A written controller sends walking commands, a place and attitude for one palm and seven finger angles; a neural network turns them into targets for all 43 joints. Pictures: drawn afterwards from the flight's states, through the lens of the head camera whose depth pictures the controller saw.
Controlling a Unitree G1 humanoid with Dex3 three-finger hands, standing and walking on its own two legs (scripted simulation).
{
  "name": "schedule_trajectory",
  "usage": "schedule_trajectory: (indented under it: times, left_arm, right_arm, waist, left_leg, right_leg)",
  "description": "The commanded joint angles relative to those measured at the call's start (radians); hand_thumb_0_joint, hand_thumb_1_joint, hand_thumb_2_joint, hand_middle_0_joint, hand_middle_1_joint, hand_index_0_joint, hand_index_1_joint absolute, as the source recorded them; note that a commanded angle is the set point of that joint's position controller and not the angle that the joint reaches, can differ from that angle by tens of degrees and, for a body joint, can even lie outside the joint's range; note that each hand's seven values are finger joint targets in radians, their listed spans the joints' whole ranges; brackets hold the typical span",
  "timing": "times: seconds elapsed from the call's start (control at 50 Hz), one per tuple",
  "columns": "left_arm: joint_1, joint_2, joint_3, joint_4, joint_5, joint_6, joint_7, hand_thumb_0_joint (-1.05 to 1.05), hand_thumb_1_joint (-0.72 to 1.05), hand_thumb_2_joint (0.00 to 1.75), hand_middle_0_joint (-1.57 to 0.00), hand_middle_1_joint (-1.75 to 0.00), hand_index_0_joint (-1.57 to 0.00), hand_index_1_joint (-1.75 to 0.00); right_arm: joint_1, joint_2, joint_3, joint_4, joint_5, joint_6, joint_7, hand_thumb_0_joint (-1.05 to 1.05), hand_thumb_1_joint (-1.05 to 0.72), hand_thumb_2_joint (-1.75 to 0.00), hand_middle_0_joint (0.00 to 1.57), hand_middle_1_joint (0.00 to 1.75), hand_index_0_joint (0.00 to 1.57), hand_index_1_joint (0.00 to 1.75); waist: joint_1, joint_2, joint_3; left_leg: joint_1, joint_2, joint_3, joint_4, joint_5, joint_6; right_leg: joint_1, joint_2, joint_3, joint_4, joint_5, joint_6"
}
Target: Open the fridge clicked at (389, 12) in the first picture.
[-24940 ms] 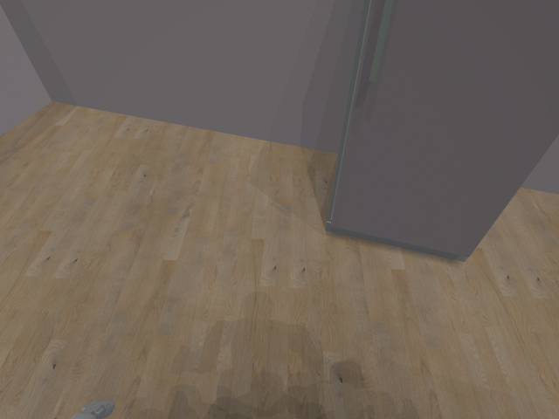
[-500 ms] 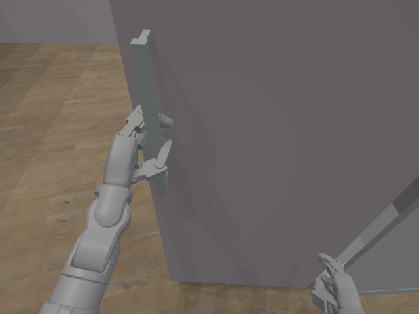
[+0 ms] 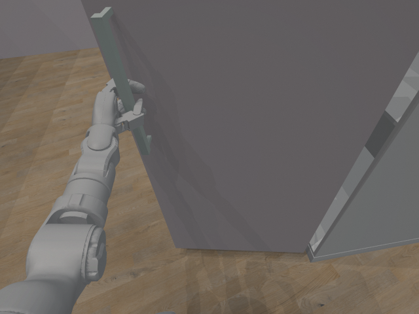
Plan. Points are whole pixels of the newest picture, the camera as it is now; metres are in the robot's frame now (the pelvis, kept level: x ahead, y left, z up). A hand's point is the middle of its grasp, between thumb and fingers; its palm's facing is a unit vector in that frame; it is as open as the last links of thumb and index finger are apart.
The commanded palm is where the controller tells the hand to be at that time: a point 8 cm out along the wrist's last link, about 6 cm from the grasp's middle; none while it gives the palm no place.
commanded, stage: stop walking and hold the door back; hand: left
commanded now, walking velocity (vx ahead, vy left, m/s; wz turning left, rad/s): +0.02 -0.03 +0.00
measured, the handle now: (130, 93) +0.50 +0.15 +0.19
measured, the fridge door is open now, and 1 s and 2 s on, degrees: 78 76 71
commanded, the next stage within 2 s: loosen the grip on the handle in 0.46 s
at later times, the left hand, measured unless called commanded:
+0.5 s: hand (136, 118) +0.45 +0.14 +0.16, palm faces +0.01 -0.98 -0.19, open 5.8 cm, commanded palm +0.43 +0.20 +0.14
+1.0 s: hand (140, 116) +0.47 +0.14 +0.15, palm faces +0.02 -0.98 -0.19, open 13.3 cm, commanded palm +0.44 +0.19 +0.16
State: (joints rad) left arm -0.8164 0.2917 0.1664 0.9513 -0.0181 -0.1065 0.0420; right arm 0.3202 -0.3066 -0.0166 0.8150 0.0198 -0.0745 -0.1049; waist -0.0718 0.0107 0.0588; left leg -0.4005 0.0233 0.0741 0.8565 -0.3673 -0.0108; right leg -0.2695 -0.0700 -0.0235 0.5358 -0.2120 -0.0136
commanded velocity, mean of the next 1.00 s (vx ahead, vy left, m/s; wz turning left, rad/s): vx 0.00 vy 0.00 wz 0.00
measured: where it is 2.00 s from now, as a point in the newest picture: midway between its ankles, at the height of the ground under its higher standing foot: outside the picture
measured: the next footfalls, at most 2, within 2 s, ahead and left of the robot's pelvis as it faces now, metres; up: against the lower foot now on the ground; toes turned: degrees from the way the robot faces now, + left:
left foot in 0.12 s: +0.08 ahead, +0.15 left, +0.00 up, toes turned +7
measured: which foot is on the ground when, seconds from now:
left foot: up 0.00-0.10, down 0.12-1.00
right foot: down 0.00-1.00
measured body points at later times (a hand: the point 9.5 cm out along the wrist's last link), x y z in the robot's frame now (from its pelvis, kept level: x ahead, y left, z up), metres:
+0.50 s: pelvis +0.02 +0.04 -0.01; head +0.05 +0.02 +0.44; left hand +0.44 +0.19 +0.17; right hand +0.16 -0.19 -0.12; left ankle +0.04 +0.15 -0.74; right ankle +0.05 -0.11 -0.74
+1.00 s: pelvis +0.02 +0.01 +0.00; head +0.05 +0.01 +0.44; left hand +0.46 +0.19 +0.16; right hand +0.05 -0.27 -0.12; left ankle +0.04 +0.15 -0.74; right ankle +0.05 -0.11 -0.74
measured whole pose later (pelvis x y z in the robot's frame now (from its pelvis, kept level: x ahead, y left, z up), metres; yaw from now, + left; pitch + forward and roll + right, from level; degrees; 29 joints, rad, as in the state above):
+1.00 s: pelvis +0.02 +0.01 +0.00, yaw +0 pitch +2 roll +0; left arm -0.70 0.29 0.15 0.74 -0.01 -0.21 0.00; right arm 0.39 -0.28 -0.04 0.76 0.01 -0.13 0.02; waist -0.09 0.00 0.01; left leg -0.32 0.08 0.10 0.52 -0.24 -0.02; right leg -0.35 -0.03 -0.05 0.54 -0.23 0.00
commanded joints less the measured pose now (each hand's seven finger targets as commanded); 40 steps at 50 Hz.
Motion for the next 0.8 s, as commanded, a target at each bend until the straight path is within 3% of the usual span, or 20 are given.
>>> schedule_trajectory:
  times: [0.0, 0.02, 0.06, 0.1, 0.14, 0.16, 0.2, 0.24, 0.28, 0.32, 0.4, 0.52, 0.54, 0.56, 0.58, 0.6, 0.64, 0.68, 0.72, 0.78]
  left_arm:
    - [-0.394, 0.295, 0.115, -0.250, -0.005, -0.083, 0.031, 0.00, 0.90, 0.90, -0.45, -1.40, -0.45, -1.40]
    - [-0.391, 0.300, 0.123, -0.286, -0.005, -0.088, 0.029, 0.00, 0.90, 0.90, -0.45, -1.40, -0.45, -1.40]
    - [-0.353, 0.246, 0.091, -0.382, -0.010, -0.104, 0.019, 0.00, 0.90, 0.90, -0.45, -1.40, -0.45, -1.40]
    - [-0.318, 0.169, 0.049, -0.469, -0.017, -0.116, 0.011, 0.00, 0.90, 0.90, -0.45, -1.40, -0.45, -1.40]
    - [-0.264, 0.110, 0.004, -0.522, -0.030, -0.120, -0.007, 0.00, 0.90, 0.90, -0.45, -1.40, -0.45, -1.40]
    - [-0.287, 0.189, 0.063, -0.568, -0.013, -0.129, 0.003, 0.00, 0.90, 0.90, -0.45, -1.40, -0.45, -1.40]
    - [-0.281, 0.175, 0.039, -0.599, 0.002, -0.129, 0.015, 0.00, 0.90, 0.90, -0.45, -1.40, -0.45, -1.40]
    - [-0.235, 0.190, 0.035, -0.606, -0.001, -0.114, 0.023, 0.00, 0.90, 0.90, -0.45, -1.40, -0.45, -1.40]
    - [-0.217, 0.195, 0.039, -0.631, -0.005, -0.097, 0.029, 0.00, 0.90, 0.90, -0.45, -1.40, -0.45, -1.40]
    - [-0.223, 0.226, 0.067, -0.650, -0.004, -0.096, 0.034, 0.00, 0.90, 0.90, -0.45, -1.40, -0.45, -1.40]
    - [-0.229, 0.135, -0.001, -0.674, -0.006, -0.106, 0.026, 0.00, 0.90, 0.90, -0.45, -1.40, -0.45, -1.40]
    - [-0.203, 0.128, -0.010, -0.603, -0.009, -0.094, 0.030, 0.00, 0.90, 0.90, -0.45, -1.40, -0.45, -1.40]
    - [-0.833, 0.572, 0.223, -0.696, 0.089, -0.130, 0.065, 0.00, 0.90, 0.90, -0.45, -1.40, -0.45, -1.40]
    - [-0.663, 0.274, 0.047, -0.428, 0.150, -0.046, -0.025, 0.00, 0.78, 0.84, -0.45, -1.40, -0.45, -1.40]
    - [-0.560, 0.169, -0.001, -0.435, 0.076, -0.048, -0.015, 0.00, 0.66, 0.78, -0.45, -1.40, -0.45, -1.40]
    - [-0.512, 0.157, 0.022, -0.425, 0.064, -0.040, -0.028, 0.00, 0.54, 0.73, -0.45, -1.40, -0.45, -1.40]
    - [-0.493, 0.196, 0.088, -0.338, -0.004, -0.045, -0.041, 0.00, 0.30, 0.61, -0.45, -1.40, -0.45, -1.40]
    - [-0.487, 0.055, -0.039, -0.359, -0.023, -0.088, -0.056, 0.00, 0.05, 0.49, -0.45, -1.40, -0.45, -1.40]
    - [-0.409, 0.031, -0.079, -0.355, 0.011, -0.134, -0.049, 0.00, -0.19, 0.37, -0.45, -1.40, -0.45, -1.40]
    - [-0.306, 0.045, -0.081, -0.322, 0.048, -0.160, -0.036, 0.00, -0.55, 0.20, -0.42, -1.37, -0.42, -1.37]
  right_arm:
    - [-0.079, -0.045, -0.009, -0.166, -0.012, -0.073, -0.004, 0.00, -0.90, -0.90, 0.20, 0.30, 0.20, 0.30]
    - [-0.071, -0.054, -0.014, -0.166, -0.012, -0.076, -0.003, 0.00, -0.90, -0.90, 0.20, 0.30, 0.20, 0.30]
    - [-0.079, -0.071, -0.022, -0.185, -0.012, -0.077, 0.001, 0.00, -0.90, -0.90, 0.20, 0.30, 0.20, 0.30]
    - [-0.105, -0.084, -0.031, -0.225, 0.000, -0.069, 0.014, 0.00, -0.90, -0.90, 0.20, 0.30, 0.20, 0.30]
    - [-0.127, -0.047, -0.018, -0.242, 0.011, -0.058, 0.028, 0.00, -0.90, -0.90, 0.20, 0.30, 0.20, 0.30]
    - [-0.130, -0.062, -0.015, -0.242, 0.003, -0.054, 0.023, 0.00, -0.90, -0.90, 0.20, 0.30, 0.20, 0.30]
    - [-0.126, -0.072, -0.021, -0.244, 0.003, -0.047, 0.022, 0.00, -0.90, -0.90, 0.20, 0.30, 0.20, 0.30]
    - [-0.111, -0.066, -0.034, -0.240, 0.007, -0.043, 0.015, 0.00, -0.90, -0.90, 0.20, 0.30, 0.20, 0.30]
    - [-0.109, -0.057, -0.033, -0.239, 0.003, -0.037, 0.013, 0.00, -0.90, -0.90, 0.20, 0.30, 0.20, 0.30]
    - [-0.125, -0.052, -0.025, -0.229, -0.005, -0.034, 0.006, 0.00, -0.90, -0.90, 0.20, 0.30, 0.20, 0.30]
    - [-0.156, -0.035, -0.008, -0.240, -0.003, -0.025, 0.007, 0.00, -0.90, -0.90, 0.20, 0.30, 0.20, 0.30]
    - [-0.166, -0.038, -0.011, -0.247, 0.002, 0.003, 0.002, 0.00, -0.90, -0.90, 0.20, 0.30, 0.20, 0.30]
    - [-0.068, 0.026, 0.019, -0.291, -0.002, -0.039, 0.008, 0.00, -0.90, -0.90, 0.20, 0.30, 0.20, 0.30]
    - [-0.058, -0.033, -0.064, -0.225, -0.034, -0.117, 0.033, 0.00, -0.90, -0.90, 0.20, 0.30, 0.20, 0.30]
    - [0.008, -0.053, -0.051, -0.225, -0.009, -0.127, 0.045, 0.00, -0.90, -0.90, 0.20, 0.30, 0.20, 0.30]
    - [0.002, -0.073, -0.048, -0.217, -0.011, -0.123, 0.047, 0.00, -0.90, -0.90, 0.20, 0.30, 0.20, 0.30]
    - [-0.033, -0.066, -0.033, -0.202, -0.008, -0.131, 0.059, 0.00, -0.90, -0.90, 0.20, 0.30, 0.20, 0.30]
    - [-0.032, -0.053, -0.028, -0.196, -0.006, -0.142, 0.082, 0.00, -0.90, -0.90, 0.20, 0.30, 0.20, 0.30]
    - [-0.015, -0.058, -0.036, -0.202, -0.011, -0.143, 0.104, 0.00, -0.90, -0.90, 0.20, 0.30, 0.20, 0.30]
    - [0.010, -0.071, -0.049, -0.218, -0.012, -0.126, 0.125, 0.00, -0.90, -0.90, 0.20, 0.30, 0.20, 0.30]
  waist:
    - [0.081, -0.241, -0.277]
    - [0.072, -0.229, -0.293]
    - [0.059, -0.071, -0.310]
    - [0.070, 0.132, -0.306]
    - [0.068, 0.173, -0.302]
    - [0.067, 0.192, -0.262]
    - [0.065, 0.126, -0.256]
    - [0.054, -0.078, -0.310]
    - [0.057, -0.174, -0.355]
    - [0.062, -0.127, -0.357]
    - [0.060, -0.021, -0.387]
    - [0.063, -0.068, -0.336]
    - [0.077, 0.155, -0.271]
    - [-0.025, -0.153, -0.498]
    - [-0.040, -0.234, -0.480]
    - [-0.012, -0.212, -0.530]
    - [0.016, -0.011, -0.354]
    - [0.009, 0.091, -0.270]
    - [0.011, 0.110, -0.251]
    - [0.004, -0.024, -0.233]
  left_leg:
    - [0.140, -0.018, 0.098, -0.293, 0.044, 0.006]
    - [0.204, -0.022, 0.107, -0.370, 0.115, 0.004]
    - [0.297, 0.029, 0.052, -0.471, 0.215, 0.016]
    - [0.348, 0.198, -0.129, -0.470, 0.390, 0.091]
    - [0.297, 0.240, -0.166, -0.474, 0.414, 0.138]
    - [0.228, 0.251, -0.162, -0.464, 0.408, 0.146]
    - [0.154, 0.190, -0.054, -0.376, 0.336, 0.089]
    - [0.144, 0.089, 0.038, -0.279, 0.205, 0.017]
    - [0.171, 0.048, 0.017, -0.257, 0.152, -0.004]
    - [0.239, 0.063, 0.017, -0.325, 0.236, 0.003]
    - [0.344, 0.157, -0.025, -0.336, 0.529, 0.033]
    - [0.274, 0.130, -0.001, -0.342, 0.335, 0.024]
    - [0.297, 0.108, -0.011, -0.572, 0.114, 0.024]
    - [0.317, 0.031, -0.039, -0.464, 0.347, 0.010]
    - [0.305, 0.035, -0.049, -0.413, 0.400, 0.014]
    - [0.326, 0.037, -0.039, -0.397, 0.423, 0.023]
    - [0.269, 0.011, -0.040, -0.437, 0.213, 0.014]
    - [0.244, 0.002, -0.039, -0.428, 0.166, 0.008]
    - [0.207, -0.004, -0.028, -0.403, 0.172, 0.016]
    - [0.133, -0.013, -0.021, -0.391, 0.132, 0.030]
  right_leg:
    - [0.135, -0.171, 0.141, -0.212, -0.132, -0.090]
    - [0.128, -0.153, 0.124, -0.182, -0.105, -0.079]
    - [0.106, -0.097, 0.066, -0.032, -0.008, -0.041]
    - [-0.002, 0.029, -0.021, 0.113, 0.009, 0.014]
    - [0.008, 0.063, -0.041, 0.122, -0.101, 0.030]
    - [0.038, 0.057, -0.048, 0.102, -0.092, 0.028]
    - [0.113, 0.023, -0.019, 0.023, 0.060, 0.014]
    - [0.154, -0.084, 0.122, -0.033, 0.241, -0.021]
    - [0.160, -0.150, 0.193, -0.078, 0.295, -0.056]
    - [0.128, -0.121, 0.143, -0.053, 0.337, -0.032]
    - [0.070, -0.023, 0.010, 0.049, 0.373, 0.028]
    - [0.051, -0.032, 0.051, -0.011, 0.276, 0.023]
    - [0.038, 0.040, 0.005, 0.083, -0.198, 0.032]
    - [-0.012, 0.087, -0.020, -0.018, 0.106, -0.026]
    - [-0.003, 0.091, -0.040, -0.015, 0.149, -0.009]
    - [0.001, 0.085, -0.010, -0.017, 0.202, -0.003]
    - [-0.024, 0.087, -0.011, -0.065, 0.062, -0.018]
    - [-0.051, 0.080, -0.013, -0.073, 0.040, -0.027]
    - [-0.065, 0.077, -0.012, -0.073, 0.040, -0.027]
    - [-0.056, 0.075, -0.015, -0.083, 0.006, -0.017]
